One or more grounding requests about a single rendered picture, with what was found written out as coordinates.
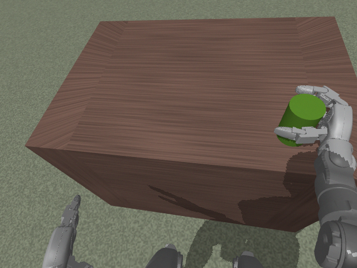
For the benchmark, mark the right robot arm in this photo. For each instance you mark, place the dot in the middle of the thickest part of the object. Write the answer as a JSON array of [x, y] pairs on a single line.
[[336, 192]]

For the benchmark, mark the left robot hand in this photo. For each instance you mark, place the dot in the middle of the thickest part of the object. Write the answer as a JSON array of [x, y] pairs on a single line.
[[59, 253]]

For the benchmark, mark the right robot hand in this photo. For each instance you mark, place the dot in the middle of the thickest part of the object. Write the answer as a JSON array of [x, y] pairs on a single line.
[[337, 123]]

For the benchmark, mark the can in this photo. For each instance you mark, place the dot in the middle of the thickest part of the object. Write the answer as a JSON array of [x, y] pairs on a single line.
[[303, 110]]

